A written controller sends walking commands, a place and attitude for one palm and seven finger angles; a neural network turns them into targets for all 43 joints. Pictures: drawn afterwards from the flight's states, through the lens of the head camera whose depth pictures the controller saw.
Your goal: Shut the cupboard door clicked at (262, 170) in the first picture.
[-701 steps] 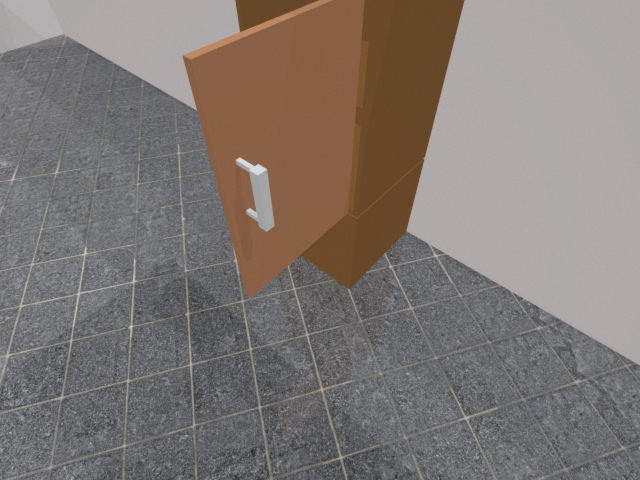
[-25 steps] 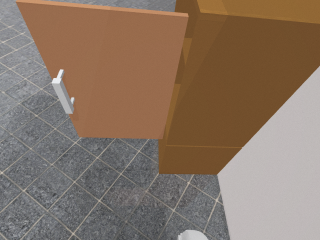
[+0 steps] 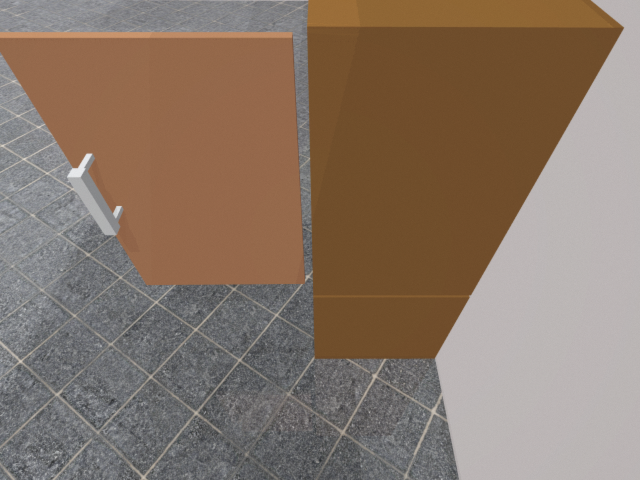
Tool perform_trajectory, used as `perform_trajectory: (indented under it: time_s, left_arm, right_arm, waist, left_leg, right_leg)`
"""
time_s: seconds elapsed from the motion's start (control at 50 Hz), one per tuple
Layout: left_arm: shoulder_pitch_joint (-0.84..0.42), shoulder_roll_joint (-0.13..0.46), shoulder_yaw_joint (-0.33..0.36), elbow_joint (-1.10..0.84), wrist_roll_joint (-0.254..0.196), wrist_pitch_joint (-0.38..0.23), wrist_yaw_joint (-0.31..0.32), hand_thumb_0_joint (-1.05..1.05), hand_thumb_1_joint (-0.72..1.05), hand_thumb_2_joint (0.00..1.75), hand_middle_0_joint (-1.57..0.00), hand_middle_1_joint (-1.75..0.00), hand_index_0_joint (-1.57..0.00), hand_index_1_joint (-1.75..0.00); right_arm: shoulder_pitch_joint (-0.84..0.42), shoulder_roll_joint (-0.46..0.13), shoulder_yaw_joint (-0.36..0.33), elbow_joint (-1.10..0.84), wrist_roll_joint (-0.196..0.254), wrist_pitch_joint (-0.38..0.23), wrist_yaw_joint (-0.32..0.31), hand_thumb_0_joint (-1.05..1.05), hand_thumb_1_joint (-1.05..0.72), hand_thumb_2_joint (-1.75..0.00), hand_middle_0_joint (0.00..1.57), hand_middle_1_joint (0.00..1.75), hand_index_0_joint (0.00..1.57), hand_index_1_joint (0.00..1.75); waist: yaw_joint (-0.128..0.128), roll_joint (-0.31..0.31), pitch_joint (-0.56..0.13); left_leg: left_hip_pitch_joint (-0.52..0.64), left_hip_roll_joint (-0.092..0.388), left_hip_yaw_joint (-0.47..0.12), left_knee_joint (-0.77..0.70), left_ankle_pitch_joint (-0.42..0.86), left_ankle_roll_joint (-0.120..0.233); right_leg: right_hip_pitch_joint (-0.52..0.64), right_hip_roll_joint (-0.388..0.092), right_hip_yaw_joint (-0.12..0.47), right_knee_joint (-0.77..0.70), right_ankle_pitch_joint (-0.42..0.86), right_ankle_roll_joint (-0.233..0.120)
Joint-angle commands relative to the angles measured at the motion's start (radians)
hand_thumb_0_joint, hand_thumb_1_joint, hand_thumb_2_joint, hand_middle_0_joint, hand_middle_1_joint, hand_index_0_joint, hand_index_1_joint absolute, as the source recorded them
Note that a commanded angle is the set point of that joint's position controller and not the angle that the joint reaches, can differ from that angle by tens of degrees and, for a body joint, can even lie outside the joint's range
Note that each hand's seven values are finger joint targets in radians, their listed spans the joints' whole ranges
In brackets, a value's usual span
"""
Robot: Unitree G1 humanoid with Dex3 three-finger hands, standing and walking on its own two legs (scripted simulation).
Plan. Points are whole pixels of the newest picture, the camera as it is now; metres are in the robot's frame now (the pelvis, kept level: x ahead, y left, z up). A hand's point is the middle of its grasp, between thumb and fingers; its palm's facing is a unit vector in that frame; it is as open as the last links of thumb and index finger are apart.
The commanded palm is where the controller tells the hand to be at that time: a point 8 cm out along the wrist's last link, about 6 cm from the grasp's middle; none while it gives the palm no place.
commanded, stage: come to a stop and stand still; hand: left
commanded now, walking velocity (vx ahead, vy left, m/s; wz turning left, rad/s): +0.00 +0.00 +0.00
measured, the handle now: (100, 195) +0.56 +0.42 -0.01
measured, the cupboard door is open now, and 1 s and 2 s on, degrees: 91 91 91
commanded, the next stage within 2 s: look again from close up in 0.38 s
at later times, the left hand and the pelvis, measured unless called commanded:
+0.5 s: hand out of the picture -0.03 +0.13 -0.17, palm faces +0.02 -0.99 -0.14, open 7.4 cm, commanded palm none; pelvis +0.00 -0.02 +0.01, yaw +0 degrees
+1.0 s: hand out of the picture -0.01 +0.22 -0.18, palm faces +0.01 -0.99 -0.16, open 7.4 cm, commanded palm none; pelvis -0.04 +0.05 +0.00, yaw -1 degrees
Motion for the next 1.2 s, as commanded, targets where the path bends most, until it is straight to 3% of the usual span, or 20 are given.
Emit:
perform_trajectory:
  time_s: [0.0, 0.02, 0.04, 0.08, 0.16, 0.44, 0.46, 0.48, 0.5, 0.52, 0.56, 0.58, 0.6, 0.64, 0.66, 0.7, 0.76, 0.9, 1.04, 1.18]
  left_arm:
    - [0.067, 0.073, 0.006, -0.018, -0.010, -0.007, 0.009, 0.00, 0.90, 0.90, -0.20, -0.30, -0.20, -0.30]
    - [0.063, 0.082, 0.007, -0.007, -0.010, -0.001, 0.007, 0.00, 0.90, 0.90, -0.20, -0.30, -0.20, -0.30]
    - [0.064, 0.091, 0.007, -0.002, -0.010, 0.002, 0.005, 0.00, 0.90, 0.90, -0.20, -0.30, -0.20, -0.30]
    - [0.071, 0.081, 0.001, 0.012, -0.006, 0.001, 0.000, 0.00, 0.90, 0.90, -0.20, -0.30, -0.20, -0.30]
    - [0.095, 0.075, -0.005, 0.031, -0.004, -0.005, -0.001, 0.00, 0.90, 0.90, -0.20, -0.30, -0.20, -0.30]
    - [0.161, 0.054, -0.009, 0.057, -0.007, -0.014, 0.005, 0.00, 0.90, 0.90, -0.20, -0.30, -0.20, -0.30]
    - [0.210, 0.227, -0.008, -0.031, 0.026, -0.034, 0.011, 0.00, 0.90, 0.90, -0.20, -0.30, -0.20, -0.30]
    - [0.180, 0.172, 0.019, -0.034, 0.019, -0.044, 0.020, 0.00, 0.90, 0.90, -0.20, -0.30, -0.20, -0.30]
    - [0.162, 0.175, 0.034, -0.036, 0.025, -0.048, 0.021, 0.00, 0.90, 0.90, -0.20, -0.30, -0.20, -0.30]
    - [0.197, 0.147, 0.024, -0.042, 0.017, -0.048, 0.021, 0.00, 0.90, 0.90, -0.20, -0.30, -0.20, -0.30]
    - [0.219, 0.123, 0.017, -0.049, 0.015, -0.038, 0.023, 0.00, 0.90, 0.90, -0.20, -0.30, -0.20, -0.30]
    - [0.221, 0.116, 0.019, -0.057, 0.016, -0.033, 0.023, 0.00, 0.90, 0.90, -0.20, -0.30, -0.20, -0.30]
    - [0.212, 0.112, 0.022, -0.071, 0.019, -0.029, 0.023, 0.00, 0.90, 0.90, -0.20, -0.30, -0.20, -0.30]
    - [0.187, 0.119, 0.020, -0.100, 0.019, -0.020, 0.023, 0.00, 0.90, 0.90, -0.20, -0.30, -0.20, -0.30]
    - [0.184, 0.105, 0.012, -0.107, 0.018, -0.017, 0.024, 0.00, 0.90, 0.90, -0.20, -0.30, -0.20, -0.30]
    - [0.183, 0.119, 0.013, -0.121, 0.013, -0.013, 0.022, 0.00, 0.90, 0.90, -0.20, -0.30, -0.20, -0.30]
    - [0.194, 0.109, 0.003, -0.124, 0.013, -0.006, 0.019, 0.00, 0.90, 0.90, -0.20, -0.30, -0.20, -0.30]
    - [0.166, 0.115, -0.003, -0.130, 0.013, 0.000, 0.010, 0.00, 0.90, 0.90, -0.20, -0.30, -0.20, -0.30]
    - [0.202, 0.092, -0.006, -0.106, 0.021, 0.013, 0.004, 0.00, 0.90, 0.90, -0.20, -0.30, -0.20, -0.30]
    - [0.302, 0.082, 0.006, -0.068, 0.032, 0.026, -0.004, 0.00, 0.90, 0.90, -0.20, -0.30, -0.20, -0.30]
  right_arm:
    - [0.072, -0.101, -0.003, 0.002, 0.000, -0.029, -0.017, 0.00, -0.90, -0.90, 0.20, 0.30, 0.20, 0.30]
    - [0.051, -0.089, -0.001, 0.009, -0.001, -0.030, -0.019, 0.00, -0.90, -0.90, 0.20, 0.30, 0.20, 0.30]
    - [0.039, -0.084, 0.002, 0.006, 0.000, -0.028, -0.019, 0.00, -0.90, -0.90, 0.20, 0.30, 0.20, 0.30]
    - [0.026, -0.079, 0.006, 0.008, 0.002, -0.024, -0.018, 0.00, -0.90, -0.90, 0.20, 0.30, 0.20, 0.30]
    - [0.030, -0.077, 0.012, 0.005, 0.002, -0.021, -0.018, 0.00, -0.90, -0.90, 0.20, 0.30, 0.20, 0.30]
    - [0.061, -0.069, 0.023, 0.024, 0.001, -0.031, -0.022, 0.00, -0.90, -0.90, 0.20, 0.30, 0.20, 0.30]
    - [0.046, -0.148, 0.017, -0.106, -0.003, -0.056, -0.002, 0.00, -0.90, -0.90, 0.20, 0.30, 0.20, 0.30]
    - [0.032, -0.142, -0.004, -0.125, -0.010, -0.076, -0.006, 0.00, -0.90, -0.90, 0.20, 0.30, 0.20, 0.30]
    - [0.035, -0.128, -0.014, -0.113, -0.011, -0.079, -0.016, 0.00, -0.90, -0.90, 0.20, 0.30, 0.20, 0.30]
    - [0.053, -0.097, -0.002, -0.121, -0.007, -0.079, -0.019, 0.00, -0.90, -0.90, 0.20, 0.30, 0.20, 0.30]
    - [0.060, -0.074, 0.005, -0.140, -0.006, -0.065, -0.014, 0.00, -0.90, -0.90, 0.20, 0.30, 0.20, 0.30]
    - [0.052, -0.079, 0.000, -0.144, -0.004, -0.059, -0.013, 0.00, -0.90, -0.90, 0.20, 0.30, 0.20, 0.30]
    - [0.045, -0.092, -0.005, -0.152, -0.005, -0.055, -0.013, 0.00, -0.90, -0.90, 0.20, 0.30, 0.20, 0.30]
    - [0.048, -0.094, -0.006, -0.157, -0.004, -0.047, -0.012, 0.00, -0.90, -0.90, 0.20, 0.30, 0.20, 0.30]
    - [0.065, -0.073, 0.003, -0.149, -0.006, -0.044, -0.007, 0.00, -0.90, -0.90, 0.20, 0.30, 0.20, 0.30]
    - [0.059, -0.106, -0.002, -0.145, -0.006, -0.044, -0.005, 0.00, -0.90, -0.90, 0.20, 0.30, 0.20, 0.30]
    - [0.046, -0.112, 0.000, -0.146, -0.007, -0.041, -0.001, 0.00, -0.90, -0.90, 0.20, 0.30, 0.20, 0.30]
    - [0.014, -0.135, 0.003, -0.165, -0.006, -0.044, 0.010, 0.00, -0.90, -0.90, 0.20, 0.30, 0.20, 0.30]
    - [0.016, -0.162, -0.008, -0.173, -0.005, -0.039, 0.015, 0.00, -0.90, -0.90, 0.20, 0.30, 0.20, 0.30]
    - [0.017, -0.194, -0.020, -0.169, -0.007, -0.013, 0.021, 0.00, -0.90, -0.90, 0.20, 0.30, 0.20, 0.30]
  waist:
    - [0.014, 0.009, -0.037]
    - [0.018, 0.083, -0.039]
    - [0.019, 0.087, -0.023]
    - [0.021, 0.029, 0.031]
    - [0.014, -0.066, 0.040]
    - [0.021, -0.036, 0.044]
    - [0.017, -0.003, 0.062]
    - [0.018, 0.023, 0.005]
    - [0.012, 0.026, -0.080]
    - [0.027, -0.038, -0.138]
    - [0.029, -0.169, -0.123]
    - [0.033, -0.226, -0.081]
    - [0.032, -0.225, -0.049]
    - [0.020, -0.169, -0.009]
    - [0.014, -0.092, -0.017]
    - [0.020, -0.020, -0.003]
    - [0.029, 0.008, 0.001]
    - [0.027, 0.021, 0.033]
    - [0.036, 0.045, 0.064]
    - [0.062, 0.062, 0.038]
  left_leg:
    - [0.146, 0.116, -0.074, -0.082, 0.435, 0.028]
    - [0.139, 0.101, -0.080, -0.094, 0.421, 0.030]
    - [0.128, 0.097, -0.081, -0.105, 0.394, 0.031]
    - [0.099, 0.087, -0.077, -0.144, 0.252, 0.020]
    - [0.123, 0.071, -0.053, -0.154, 0.187, 0.011]
    - [0.125, 0.070, -0.046, -0.163, 0.227, 0.007]
    - [0.084, 0.036, -0.056, -0.056, 0.300, 0.017]
    - [0.012, 0.031, -0.035, -0.010, 0.214, 0.023]
    - [0.006, 0.022, -0.031, 0.005, 0.232, 0.030]
    - [-0.011, 0.011, -0.026, 0.023, 0.180, 0.028]
    - [-0.069, -0.003, -0.013, 0.040, 0.067, 0.036]
    - [-0.084, 0.004, -0.017, 0.057, 0.044, 0.041]
    - [-0.090, 0.008, -0.017, 0.060, 0.037, 0.044]
    - [-0.066, 0.016, -0.013, 0.029, 0.079, 0.044]
    - [-0.015, 0.023, -0.008, -0.013, 0.186, 0.047]
    - [0.033, 0.056, -0.038, -0.008, 0.350, 0.051]
    - [0.038, 0.075, -0.056, -0.031, 0.371, 0.060]
    - [-0.035, 0.079, -0.105, -0.147, 0.093, 0.067]
    - [-0.127, 0.116, -0.187, -0.330, -0.234, 0.073]
    - [-0.177, 0.113, -0.196, -0.365, -0.413, 0.090]
  right_leg:
    - [-0.036, -0.126, 0.130, -0.125, 0.406, 0.006]
    - [-0.024, -0.130, 0.127, -0.126, 0.386, 0.006]
    - [-0.016, -0.126, 0.123, -0.133, 0.362, 0.006]
    - [-0.026, -0.125, 0.137, -0.181, 0.285, 0.006]
    - [-0.025, -0.136, 0.144, -0.223, 0.318, 0.006]
    - [0.010, -0.141, 0.136, -0.220, 0.400, -0.002]
    - [0.015, -0.148, 0.141, -0.165, 0.664, 0.023]
    - [0.025, -0.178, 0.166, -0.101, 0.699, 0.008]
    - [0.097, -0.191, 0.165, -0.060, 0.887, -0.013]
    - [0.159, -0.204, 0.155, -0.050, 0.979, -0.018]
    - [0.185, -0.203, 0.155, -0.037, 1.015, -0.025]
    - [0.146, -0.202, 0.147, -0.051, 0.948, -0.022]
    - [0.113, -0.198, 0.145, -0.055, 0.907, -0.029]
    - [0.050, -0.189, 0.151, -0.064, 0.789, -0.040]
    - [0.027, -0.168, 0.136, -0.051, 0.734, -0.034]
    - [-0.033, -0.129, 0.117, -0.051, 0.565, -0.010]
    - [-0.045, -0.110, 0.115, -0.076, 0.396, 0.001]
    - [-0.064, -0.098, 0.109, -0.119, 0.129, 0.016]
    - [-0.049, -0.078, 0.056, -0.070, 0.070, 0.037]
    - [-0.017, -0.057, -0.016, 0.006, -0.055, 0.031]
